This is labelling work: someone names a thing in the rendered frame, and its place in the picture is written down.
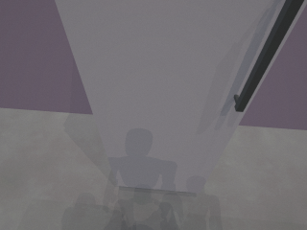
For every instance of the handle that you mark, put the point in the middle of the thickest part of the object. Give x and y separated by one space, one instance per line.
280 28

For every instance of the fridge door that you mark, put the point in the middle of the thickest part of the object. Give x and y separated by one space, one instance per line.
160 77

